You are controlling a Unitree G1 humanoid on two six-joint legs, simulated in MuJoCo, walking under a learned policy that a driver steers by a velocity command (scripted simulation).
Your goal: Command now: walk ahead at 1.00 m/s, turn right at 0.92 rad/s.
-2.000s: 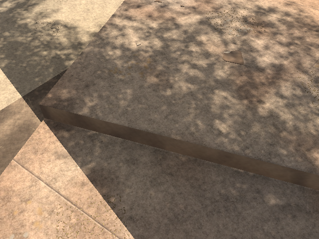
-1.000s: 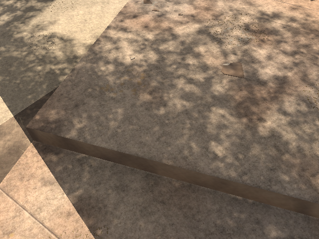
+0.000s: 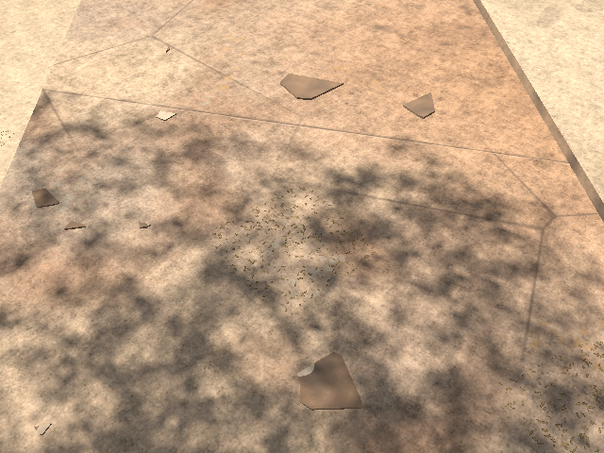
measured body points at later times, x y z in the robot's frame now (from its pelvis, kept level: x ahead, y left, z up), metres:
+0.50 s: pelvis +0.38 +0.05 +0.07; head +0.44 +0.04 +0.52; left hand +0.61 +0.27 -0.02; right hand +0.43 -0.23 -0.05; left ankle +0.51 +0.09 -0.66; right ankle +0.30 -0.09 -0.56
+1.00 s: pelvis +0.48 -0.01 +0.08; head +0.51 -0.02 +0.53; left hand +0.58 +0.31 +0.02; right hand +0.71 -0.26 -0.01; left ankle +0.45 +0.12 -0.57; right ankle +0.55 -0.10 -0.66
